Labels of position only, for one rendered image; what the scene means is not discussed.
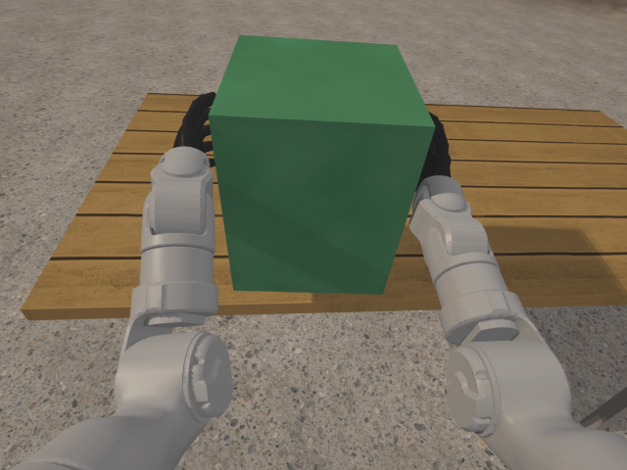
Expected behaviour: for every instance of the carton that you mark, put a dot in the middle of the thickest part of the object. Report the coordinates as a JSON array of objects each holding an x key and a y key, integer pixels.
[{"x": 319, "y": 146}]

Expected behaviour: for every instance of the robot right hand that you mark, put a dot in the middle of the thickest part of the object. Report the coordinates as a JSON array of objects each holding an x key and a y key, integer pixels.
[{"x": 438, "y": 160}]

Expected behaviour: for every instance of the table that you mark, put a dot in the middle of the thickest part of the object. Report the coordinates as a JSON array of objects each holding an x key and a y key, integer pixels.
[{"x": 549, "y": 186}]

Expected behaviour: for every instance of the robot left hand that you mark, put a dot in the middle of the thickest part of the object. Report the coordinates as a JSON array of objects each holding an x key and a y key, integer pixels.
[{"x": 192, "y": 131}]

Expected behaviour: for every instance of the left robot upper arm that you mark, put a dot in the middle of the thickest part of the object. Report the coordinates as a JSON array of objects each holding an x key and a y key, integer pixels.
[{"x": 168, "y": 387}]

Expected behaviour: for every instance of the robot left forearm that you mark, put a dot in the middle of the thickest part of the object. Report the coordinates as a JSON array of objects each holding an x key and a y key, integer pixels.
[{"x": 177, "y": 245}]

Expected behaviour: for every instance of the right robot upper arm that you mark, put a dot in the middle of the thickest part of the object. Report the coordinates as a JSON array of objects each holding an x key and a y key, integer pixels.
[{"x": 515, "y": 397}]

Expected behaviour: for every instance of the robot right forearm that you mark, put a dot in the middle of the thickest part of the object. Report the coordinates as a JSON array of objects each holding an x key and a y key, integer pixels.
[{"x": 476, "y": 304}]

